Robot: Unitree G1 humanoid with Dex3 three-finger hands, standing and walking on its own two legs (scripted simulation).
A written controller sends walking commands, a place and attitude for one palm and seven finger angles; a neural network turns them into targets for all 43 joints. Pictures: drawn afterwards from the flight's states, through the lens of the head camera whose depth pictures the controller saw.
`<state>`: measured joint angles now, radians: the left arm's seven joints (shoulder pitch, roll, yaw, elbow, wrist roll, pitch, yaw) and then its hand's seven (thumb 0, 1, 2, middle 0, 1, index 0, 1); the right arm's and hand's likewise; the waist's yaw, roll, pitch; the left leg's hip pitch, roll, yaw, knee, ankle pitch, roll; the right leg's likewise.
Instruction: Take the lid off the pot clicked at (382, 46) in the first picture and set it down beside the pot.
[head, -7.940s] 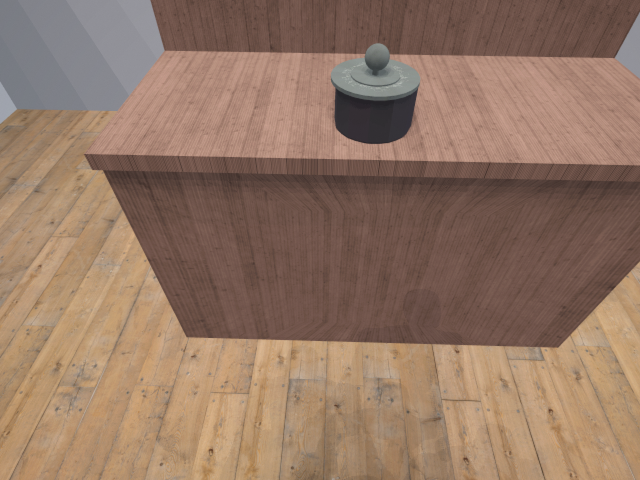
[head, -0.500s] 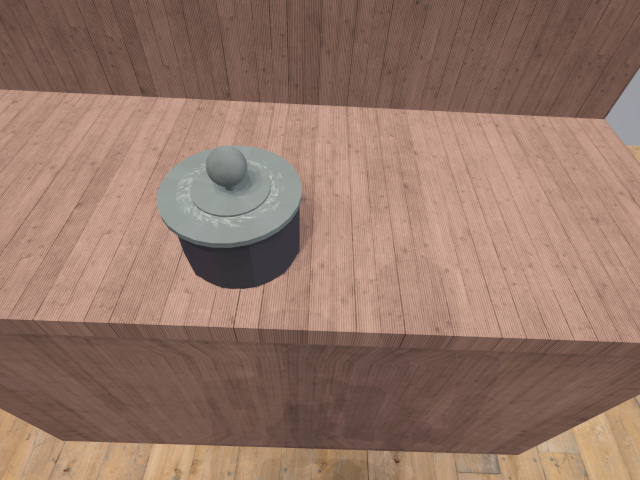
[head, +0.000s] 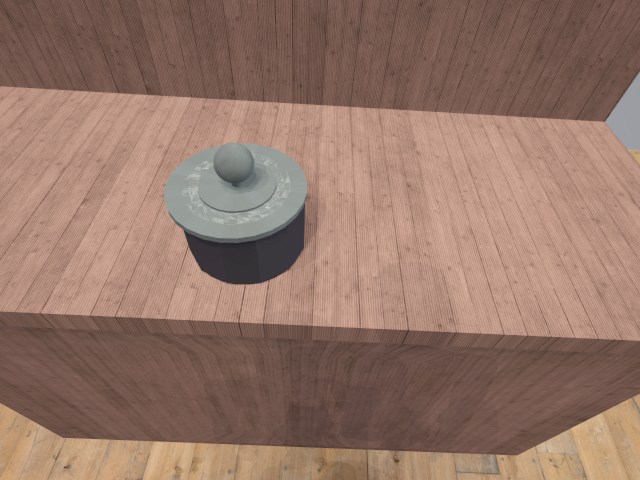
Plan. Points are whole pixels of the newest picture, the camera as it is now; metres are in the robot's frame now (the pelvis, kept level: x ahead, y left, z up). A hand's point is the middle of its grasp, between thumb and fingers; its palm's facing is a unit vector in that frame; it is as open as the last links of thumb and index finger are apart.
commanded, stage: lift the closed hand beside the body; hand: left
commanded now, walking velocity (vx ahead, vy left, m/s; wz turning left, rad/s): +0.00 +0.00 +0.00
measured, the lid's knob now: (234, 163) +0.43 +0.14 +0.17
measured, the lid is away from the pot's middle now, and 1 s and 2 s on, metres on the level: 0.00 0.00 0.00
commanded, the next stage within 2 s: raise the hand higher, near the body in 0.64 s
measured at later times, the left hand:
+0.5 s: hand out of the picture +0.11 +0.19 +0.00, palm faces +0.25 -0.93 -0.27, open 3.8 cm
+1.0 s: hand (93, 450) +0.13 +0.21 +0.09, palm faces +0.32 -0.83 -0.45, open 3.1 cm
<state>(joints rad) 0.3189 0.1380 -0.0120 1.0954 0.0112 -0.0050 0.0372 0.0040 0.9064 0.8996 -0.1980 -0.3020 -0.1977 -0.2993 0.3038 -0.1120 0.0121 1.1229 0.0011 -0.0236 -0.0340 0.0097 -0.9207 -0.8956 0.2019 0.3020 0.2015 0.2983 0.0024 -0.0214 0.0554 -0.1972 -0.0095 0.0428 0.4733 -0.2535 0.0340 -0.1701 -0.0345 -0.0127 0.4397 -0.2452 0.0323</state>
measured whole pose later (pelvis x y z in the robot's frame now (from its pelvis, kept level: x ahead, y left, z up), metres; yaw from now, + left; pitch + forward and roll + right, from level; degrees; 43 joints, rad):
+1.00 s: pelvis +0.00 -0.02 +0.00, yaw +1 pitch -4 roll +0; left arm 0.71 0.30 0.21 -0.39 -0.01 -0.10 0.07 0.02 0.89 0.90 -1.30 -1.50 -1.29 -1.50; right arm 0.19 -0.20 -0.01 0.64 0.02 -0.21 -0.08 0.01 -0.90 -0.90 0.20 0.30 0.20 0.30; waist 0.06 0.07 0.02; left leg -0.17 0.01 0.01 0.49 -0.26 0.00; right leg -0.14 -0.01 -0.05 0.47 -0.27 0.00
